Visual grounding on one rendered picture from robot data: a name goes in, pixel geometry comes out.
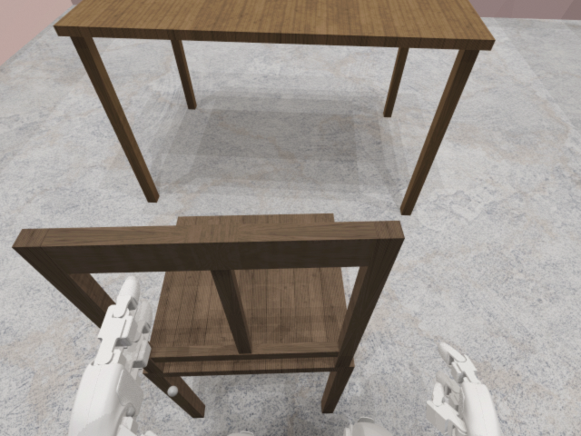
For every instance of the right robot shin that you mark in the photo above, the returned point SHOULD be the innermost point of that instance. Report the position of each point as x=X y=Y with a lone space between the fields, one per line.
x=365 y=419

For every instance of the robot right hand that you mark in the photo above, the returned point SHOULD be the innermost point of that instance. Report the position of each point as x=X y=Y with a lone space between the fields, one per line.
x=470 y=410

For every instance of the robot left hand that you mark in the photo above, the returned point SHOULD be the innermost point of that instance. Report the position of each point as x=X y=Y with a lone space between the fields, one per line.
x=110 y=383

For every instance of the table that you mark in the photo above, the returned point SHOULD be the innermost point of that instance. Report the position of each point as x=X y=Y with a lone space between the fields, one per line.
x=433 y=24

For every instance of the chair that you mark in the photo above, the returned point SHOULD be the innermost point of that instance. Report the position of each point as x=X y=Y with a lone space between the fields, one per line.
x=242 y=294

